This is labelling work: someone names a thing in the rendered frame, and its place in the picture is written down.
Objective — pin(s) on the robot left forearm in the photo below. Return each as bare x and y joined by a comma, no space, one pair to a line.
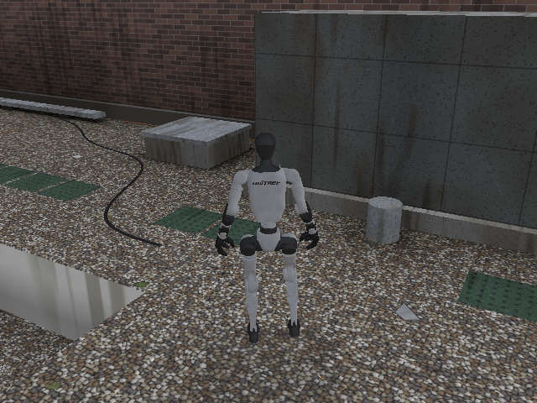
225,224

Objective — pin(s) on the left robot foot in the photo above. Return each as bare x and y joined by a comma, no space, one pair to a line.
253,336

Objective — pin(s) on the robot torso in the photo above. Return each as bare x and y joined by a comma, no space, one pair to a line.
267,202

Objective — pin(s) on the robot right hand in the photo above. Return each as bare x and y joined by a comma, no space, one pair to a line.
306,237

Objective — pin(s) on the robot left hand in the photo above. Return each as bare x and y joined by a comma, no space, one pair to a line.
220,243

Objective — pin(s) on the left robot upper arm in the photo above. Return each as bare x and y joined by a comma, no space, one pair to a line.
240,178

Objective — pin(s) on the right robot upper arm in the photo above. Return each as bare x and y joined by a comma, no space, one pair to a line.
297,188

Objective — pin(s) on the robot right forearm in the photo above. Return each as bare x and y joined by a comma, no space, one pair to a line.
308,220

